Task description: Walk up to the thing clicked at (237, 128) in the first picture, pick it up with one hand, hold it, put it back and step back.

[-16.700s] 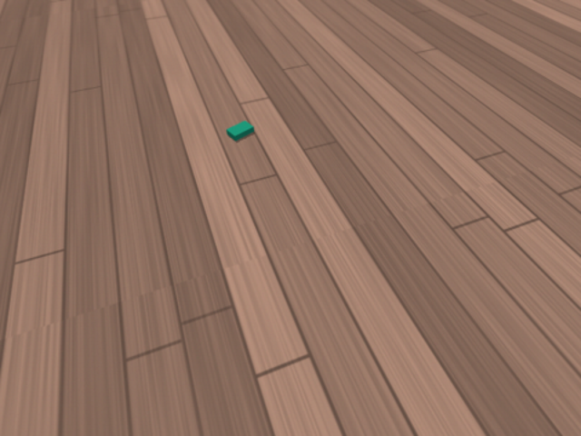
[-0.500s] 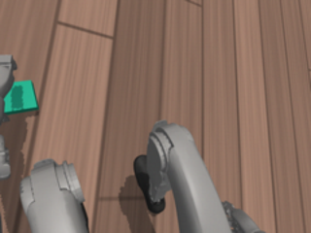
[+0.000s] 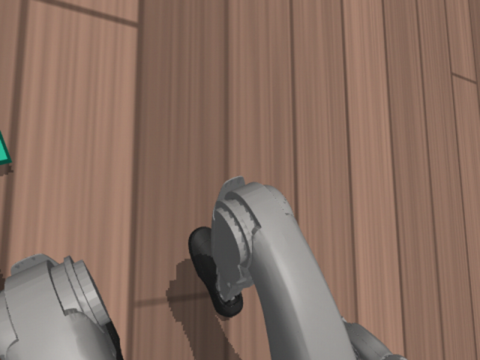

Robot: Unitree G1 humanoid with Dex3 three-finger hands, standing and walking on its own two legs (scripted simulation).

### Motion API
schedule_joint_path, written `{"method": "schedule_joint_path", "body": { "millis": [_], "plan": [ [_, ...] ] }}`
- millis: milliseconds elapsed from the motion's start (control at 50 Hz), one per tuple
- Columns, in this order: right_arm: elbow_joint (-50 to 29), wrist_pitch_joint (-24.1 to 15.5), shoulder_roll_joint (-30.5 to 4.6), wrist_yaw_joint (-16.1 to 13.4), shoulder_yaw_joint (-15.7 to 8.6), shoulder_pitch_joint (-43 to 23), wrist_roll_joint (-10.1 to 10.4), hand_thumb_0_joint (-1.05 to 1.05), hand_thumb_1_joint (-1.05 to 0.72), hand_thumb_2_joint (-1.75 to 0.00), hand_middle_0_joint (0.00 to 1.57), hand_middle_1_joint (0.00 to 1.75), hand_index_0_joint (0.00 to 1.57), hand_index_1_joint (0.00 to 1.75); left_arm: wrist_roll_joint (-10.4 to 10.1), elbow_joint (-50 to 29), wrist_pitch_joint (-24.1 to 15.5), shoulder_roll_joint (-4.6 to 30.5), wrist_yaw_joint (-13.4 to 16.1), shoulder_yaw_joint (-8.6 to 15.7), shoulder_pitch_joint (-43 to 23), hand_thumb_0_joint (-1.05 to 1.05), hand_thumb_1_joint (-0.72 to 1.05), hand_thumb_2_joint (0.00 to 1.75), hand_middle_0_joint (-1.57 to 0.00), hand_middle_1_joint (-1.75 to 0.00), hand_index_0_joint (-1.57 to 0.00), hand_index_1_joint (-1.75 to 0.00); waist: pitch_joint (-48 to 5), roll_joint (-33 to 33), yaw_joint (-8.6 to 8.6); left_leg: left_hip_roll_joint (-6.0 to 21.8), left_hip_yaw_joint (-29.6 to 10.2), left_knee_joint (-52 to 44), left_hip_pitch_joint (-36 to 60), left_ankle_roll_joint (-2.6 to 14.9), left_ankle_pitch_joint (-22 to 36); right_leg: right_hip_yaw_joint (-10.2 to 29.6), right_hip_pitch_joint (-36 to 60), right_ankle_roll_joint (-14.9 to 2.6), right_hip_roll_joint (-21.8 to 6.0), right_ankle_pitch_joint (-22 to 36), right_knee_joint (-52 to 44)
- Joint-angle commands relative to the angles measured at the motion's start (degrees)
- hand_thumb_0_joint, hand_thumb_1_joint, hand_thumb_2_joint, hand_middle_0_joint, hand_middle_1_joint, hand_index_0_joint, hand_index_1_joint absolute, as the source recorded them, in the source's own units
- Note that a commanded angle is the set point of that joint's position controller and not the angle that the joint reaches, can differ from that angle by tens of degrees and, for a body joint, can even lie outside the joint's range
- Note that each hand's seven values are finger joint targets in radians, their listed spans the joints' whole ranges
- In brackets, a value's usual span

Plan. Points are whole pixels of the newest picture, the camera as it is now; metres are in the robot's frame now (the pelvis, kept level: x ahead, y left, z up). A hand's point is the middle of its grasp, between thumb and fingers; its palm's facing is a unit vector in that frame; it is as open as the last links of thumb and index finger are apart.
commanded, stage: rest palm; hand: left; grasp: from above
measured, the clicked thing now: out of the picture +0.50 +0.26 -0.29
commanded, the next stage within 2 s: close in 0.78 s
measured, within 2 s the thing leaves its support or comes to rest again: neither
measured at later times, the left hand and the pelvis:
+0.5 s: hand out of the picture +0.47 +0.26 -0.26, palm faces -0.47 -0.08 -0.88, open 13.9 cm; pelvis -0.01 +0.01 +0.00, yaw -2 degrees
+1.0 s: hand out of the picture +0.47 +0.25 -0.27, palm faces -0.48 -0.09 -0.87, open 13.8 cm; pelvis -0.01 +0.01 +0.01, yaw -2 degrees
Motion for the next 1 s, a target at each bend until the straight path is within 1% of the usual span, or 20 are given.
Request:
{"method": "schedule_joint_path", "body": {
  "millis": [0, 80, 120, 160, 200, 240, 300, 320, 360, 420, 480, 540, 580, 640, 660, 700, 780, 840, 920, 980],
  "plan": [
    [1.9, -0.2, -18.7, 0.1, -5.6, 13.8, -0.2, 0.00, -0.90, -0.90, 0.20, 0.30, 0.20, 0.30, -1.3, -6.3, -0.5, 11.2, 2.7, 0.8, -17.1, 0.00, -0.49, 0.99, -0.07, -1.00, -0.07, -0.99, -37.4, 26.1, -3.28, 0.4, 6.3, -14.1, 24.3, 1.90, 15.8, -6.0, 27.0, -3.79, 2.5, 13.3, -11.4],
    [1.9, -0.7, -18.8, 0.4, -5.5, 13.0, -0.5, 0.00, -0.90, -0.90, 0.20, 0.30, 0.20, 0.30, -0.8, -4.9, -0.8, 10.5, 3.0, 0.0, -16.6, 0.00, -0.48, 0.94, -0.05, -1.01, -0.08, -0.98, -36.8, 28.0, -3.72, 0.6, 5.4, -14.8, 27.4, 1.31, 15.8, -7.0, 25.1, -4.04, 2.4, 12.9, -10.7],
    [1.8, -0.6, -18.7, 0.5, -5.5, 12.2, -0.6, 0.00, -0.90, -0.90, 0.20, 0.30, 0.20, 0.30, -0.4, -5.8, -1.0, 10.8, 3.5, -0.5, -17.2, 0.00, -0.48, 0.95, -0.06, -1.01, -0.08, -0.99, -39.2, 30.0, -3.03, 0.9, 4.9, -15.3, 29.1, 1.02, 16.0, -7.2, 25.8, -4.16, 2.5, 13.2, -10.2],
    [1.8, -0.7, -18.7, 1.0, -5.0, 12.1, -0.8, 0.00, -0.90, -0.90, 0.20, 0.30, 0.20, 0.30, -0.1, -5.2, -0.8, 10.4, 3.7, -0.7, -17.0, 0.00, -0.48, 0.95, -0.06, -1.01, -0.07, -0.99, -37.5, 29.4, -4.11, 0.9, 4.6, -15.4, 29.2, 1.07, 16.1, -7.5, 25.0, -3.80, 2.5, 13.6, -10.0],
    [2.0, -0.7, -18.7, 1.0, -4.6, 10.5, -0.6, 0.00, -0.90, -0.90, 0.20, 0.30, 0.20, 0.30, -0.3, -4.5, -0.6, 10.5, 4.1, -1.3, -17.4, 0.00, -0.49, 1.00, -0.07, -1.02, -0.07, -1.02, -37.3, 29.6, -3.77, 1.0, 4.3, -15.1, 28.9, 0.98, 15.7, -7.5, 24.3, -3.93, 2.6, 13.5, -9.6],
    [1.9, -1.3, -19.5, 1.2, -4.7, 10.0, -0.8, 0.00, -0.90, -0.90, 0.20, 0.30, 0.20, 0.30, -0.4, -2.3, -0.3, 9.3, 4.4, -2.3, -16.5, 0.00, -0.48, 1.01, -0.07, -1.03, -0.08, -1.03, -33.0, 28.6, -4.82, 0.9, 4.5, -15.3, 26.6, 1.15, 13.9, -7.4, 23.5, -3.75, 2.5, 12.3, -10.1],
    [2.0, -1.6, -20.0, 1.6, -4.4, 9.9, -0.7, 0.00, -0.90, -0.90, 0.20, 0.30, 0.20, 0.30, -0.2, -4.4, -0.3, 11.4, 5.4, -0.9, -18.6, 0.00, -0.50, 1.00, -0.07, -1.01, -0.07, -1.01, -34.3, 30.8, -4.34, 1.4, 3.1, -16.2, 29.2, 0.37, 15.4, -8.1, 21.6, -3.98, 2.3, 12.5, -9.4],
    [1.7, -1.8, -20.2, 1.7, -4.6, 9.1, -0.7, 0.00, -0.90, -0.90, 0.20, 0.30, 0.20, 0.30, -0.2, -1.7, 0.1, 9.2, 5.2, -2.6, -16.6, 0.00, -0.50, 0.99, -0.06, -1.02, -0.07, -1.01, -32.2, 29.9, -5.04, 1.4, 3.2, -16.0, 28.5, 0.45, 14.3, -7.8, 21.5, -3.93, 2.3, 12.2, -9.5],
    [1.5, -2.1, -19.9, 2.0, -3.8, 9.0, -0.7, 0.00, -0.90, -0.90, 0.20, 0.30, 0.20, 0.30, -0.3, -1.8, 0.3, 9.7, 5.5, -2.8, -16.8, 0.00, -0.49, 0.97, -0.05, -1.01, -0.06, -1.00, -32.3, 29.1, -5.24, 1.4, 3.0, -16.5, 28.0, 0.44, 14.3, -8.0, 22.8, -3.69, 2.5, 12.6, -9.6],
    [1.3, -2.4, -20.7, 2.1, -3.8, 9.9, -0.5, 0.00, -0.90, -0.90, 0.20, 0.30, 0.20, 0.30, -0.8, -3.0, 0.6, 11.9, 5.9, -1.3, -18.3, 0.00, -0.50, 0.98, -0.06, -1.01, -0.06, -1.01, -34.1, 29.8, -4.98, 1.5, 2.8, -16.4, 28.0, 0.62, 14.6, -7.8, 23.4, -3.67, 2.2, 12.8, -9.8],
    [0.4, -2.8, -20.5, 2.5, -2.9, 9.7, -0.8, 0.00, -0.90, -0.90, 0.20, 0.30, 0.20, 0.30, -1.3, -1.0, 1.0, 11.0, 5.6, -2.2, -16.4, 0.00, -0.51, 0.98, -0.06, -1.01, -0.06, -1.00, -32.1, 27.8, -6.10, 1.6, 2.7, -16.0, 27.3, 0.85, 14.1, -8.0, 23.7, -3.27, 2.6, 12.7, -10.1],
    [0.3, -3.2, -21.0, 2.2, -2.5, 9.4, -0.4, 0.00, -0.90, -0.90, 0.20, 0.30, 0.20, 0.30, -1.5, -3.1, 1.0, 14.4, 5.9, -1.0, -18.5, 0.00, -0.52, 0.99, -0.06, -1.01, -0.06, -1.01, -33.7, 29.4, -5.43, 1.7, 2.4, -16.3, 28.3, 0.76, 13.7, -7.8, 24.5, -3.36, 2.3, 12.5, -10.3],
    [0.0, -3.2, -21.5, 2.1, -2.9, 9.3, -0.6, 0.00, -0.90, -0.91, 0.20, 0.30, 0.20, 0.30, -1.8, -1.5, 1.1, 13.9, 6.1, -1.6, -17.3, 0.00, -0.54, 0.99, -0.06, -1.00, -0.05, -1.01, -32.8, 29.7, -5.82, 1.7, 2.6, -16.8, 27.6, 0.72, 12.8, -7.6, 25.5, -3.59, 2.7, 12.2, -10.6],
    [-0.5, -3.0, -21.0, 2.4, -2.1, 10.1, -0.7, 0.00, -0.90, -0.91, 0.20, 0.30, 0.20, 0.30, -1.5, -2.6, 1.0, 14.6, 6.1, -0.3, -16.5, 0.00, -0.55, 1.01, -0.07, -0.98, -0.05, -1.00, -34.6, 30.6, -5.46, 1.9, 2.3, -16.4, 29.2, 0.48, 15.6, -8.0, 25.9, -3.51, 2.4, 13.9, -9.8],
    [-0.4, -3.3, -21.0, 2.3, -2.0, 8.6, -0.7, 0.00, -0.90, -0.91, 0.20, 0.30, 0.20, 0.30, -1.8, -1.9, 1.1, 13.5, 5.8, -1.5, -15.7, 0.00, -0.55, 1.02, -0.07, -0.99, -0.04, -1.01, -33.4, 30.3, -5.48, 2.0, 2.4, -15.7, 28.9, 0.42, 15.3, -7.9, 25.5, -3.53, 2.6, 13.9, -9.9],
    [-0.3, -3.1, -21.1, 2.0, -2.0, 9.1, -0.6, 0.00, -0.91, -0.91, 0.20, 0.30, 0.20, 0.30, -1.6, -2.3, 1.1, 14.8, 6.0, -1.2, -16.2, 0.00, -0.55, 1.04, -0.07, -1.00, -0.05, -1.02, -34.0, 30.2, -5.90, 1.9, 2.6, -15.9, 28.6, 0.55, 15.8, -7.8, 27.3, -3.44, 2.9, 14.8, -10.7],
    [0.1, -2.9, -20.9, 2.0, -1.9, 10.2, -0.6, 0.00, -0.91, -0.91, 0.20, 0.30, 0.20, 0.30, -2.9, -1.5, 1.1, 14.5, 5.6, -1.4, -15.1, 0.00, -0.54, 1.06, -0.08, -1.02, -0.06, -1.05, -33.1, 28.4, -6.00, 1.7, 3.7, -15.4, 25.9, 1.15, 14.9, -7.7, 29.1, -3.27, 3.3, 14.4, -11.9],
    [-0.3, -2.9, -21.0, 2.2, -1.5, 11.0, -0.8, 0.00, -0.91, -0.91, 0.20, 0.30, 0.20, 0.30, -3.2, -3.7, 0.5, 14.7, 5.1, -0.7, -15.8, 0.00, -0.53, 1.05, -0.08, -1.02, -0.06, -1.04, -33.9, 29.4, -6.16, 1.9, 2.9, -15.2, 28.3, 0.81, 17.9, -8.4, 29.0, -3.51, 3.0, 15.9, -11.4],
    [-0.7, -2.8, -21.2, 1.7, -1.1, 9.7, -0.6, 0.00, -0.90, -0.90, 0.20, 0.30, 0.20, 0.30, -3.2, -2.7, 0.4, 14.3, 4.8, -2.4, -15.9, 0.00, -0.45, 1.04, -0.16, -0.97, -0.13, -1.00, -32.1, 27.9, -6.77, 1.9, 2.7, -15.8, 27.4, 0.83, 14.8, -8.1, 29.1, -3.35, 2.9, 14.2, -11.8],
    [-0.1, -2.5, -21.7, 1.4, -2.1, 10.1, -0.5, 0.00, -0.90, -0.90, 0.20, 0.30, 0.20, 0.30, -2.9, -3.3, 0.1, 15.3, 5.3, -2.0, -17.3, 0.00, -0.43, 0.98, -0.16, -0.94, -0.14, -0.96, -33.2, 30.6, -6.12, 2.2, 2.0, -17.3, 28.7, 0.37, 13.3, -8.5, 27.3, -3.71, 3.0, 12.7, -11.7]
  ]
}}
